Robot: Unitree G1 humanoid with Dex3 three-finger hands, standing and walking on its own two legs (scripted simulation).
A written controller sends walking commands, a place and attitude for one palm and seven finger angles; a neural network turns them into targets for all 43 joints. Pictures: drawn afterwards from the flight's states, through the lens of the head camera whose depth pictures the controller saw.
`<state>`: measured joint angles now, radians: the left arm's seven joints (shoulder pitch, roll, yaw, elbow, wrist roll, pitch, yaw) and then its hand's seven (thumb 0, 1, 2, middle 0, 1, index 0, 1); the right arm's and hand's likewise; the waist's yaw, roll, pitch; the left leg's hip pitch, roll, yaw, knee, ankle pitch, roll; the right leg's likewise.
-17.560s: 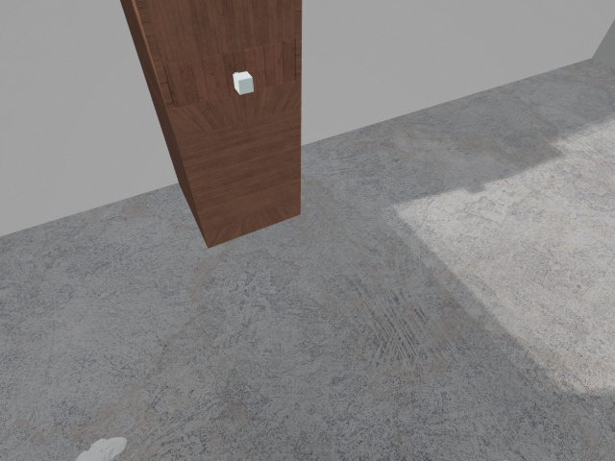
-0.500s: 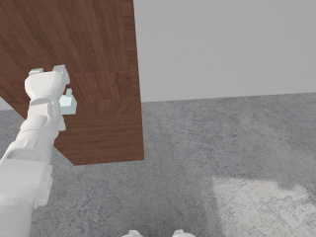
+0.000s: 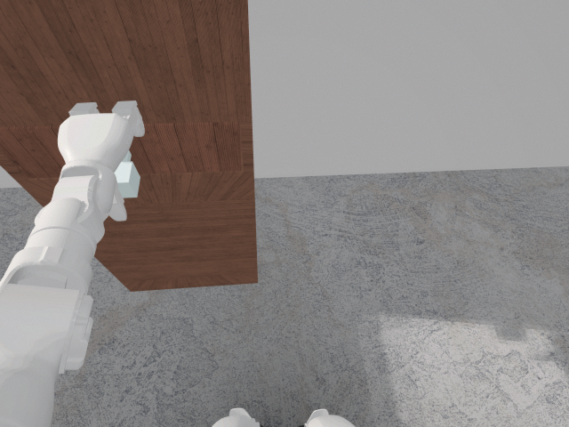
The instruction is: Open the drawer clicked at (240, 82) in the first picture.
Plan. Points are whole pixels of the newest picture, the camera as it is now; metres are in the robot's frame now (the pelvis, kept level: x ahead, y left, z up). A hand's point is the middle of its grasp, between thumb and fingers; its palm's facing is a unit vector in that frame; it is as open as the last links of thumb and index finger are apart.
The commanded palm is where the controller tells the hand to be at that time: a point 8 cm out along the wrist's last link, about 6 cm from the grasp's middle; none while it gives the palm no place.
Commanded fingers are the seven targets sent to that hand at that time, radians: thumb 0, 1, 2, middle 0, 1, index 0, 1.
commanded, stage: move the hooked fingers above the handle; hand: left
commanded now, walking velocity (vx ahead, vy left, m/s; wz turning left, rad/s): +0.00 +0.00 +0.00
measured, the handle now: (123, 170) +0.53 +0.25 -0.02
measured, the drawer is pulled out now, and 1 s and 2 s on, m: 0.00 0.00 0.00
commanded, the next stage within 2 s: none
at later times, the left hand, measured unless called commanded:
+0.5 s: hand (106, 175) +0.48 +0.24 +0.04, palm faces -0.10 -0.06 -0.99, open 13.8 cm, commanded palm +0.48 +0.24 +0.11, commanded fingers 0.00 -0.50 0.30 -0.30 -1.20 -0.30 -1.20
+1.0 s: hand (83, 173) +0.47 +0.27 +0.05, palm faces -0.17 +0.01 -0.99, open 13.7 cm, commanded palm +0.47 +0.24 +0.11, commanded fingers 0.00 -0.50 0.30 -0.30 -1.20 -0.30 -1.20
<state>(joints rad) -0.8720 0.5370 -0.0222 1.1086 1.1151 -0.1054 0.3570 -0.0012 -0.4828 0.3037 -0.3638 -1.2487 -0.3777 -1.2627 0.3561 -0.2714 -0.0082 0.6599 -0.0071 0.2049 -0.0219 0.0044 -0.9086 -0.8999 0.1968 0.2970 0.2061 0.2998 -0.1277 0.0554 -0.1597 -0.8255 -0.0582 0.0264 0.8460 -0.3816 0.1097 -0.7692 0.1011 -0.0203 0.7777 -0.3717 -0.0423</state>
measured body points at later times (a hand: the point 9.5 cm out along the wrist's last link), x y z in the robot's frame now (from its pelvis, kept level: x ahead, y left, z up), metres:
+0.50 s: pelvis +0.01 +0.00 +0.01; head +0.11 +0.02 +0.44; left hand +0.48 +0.24 +0.09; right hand +0.00 -0.29 -0.11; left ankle +0.00 +0.04 -0.70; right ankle -0.01 -0.10 -0.70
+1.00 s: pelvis +0.01 -0.01 +0.01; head +0.10 -0.01 +0.45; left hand +0.47 +0.27 +0.10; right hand +0.03 -0.28 -0.11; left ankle +0.00 +0.04 -0.70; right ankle -0.01 -0.10 -0.70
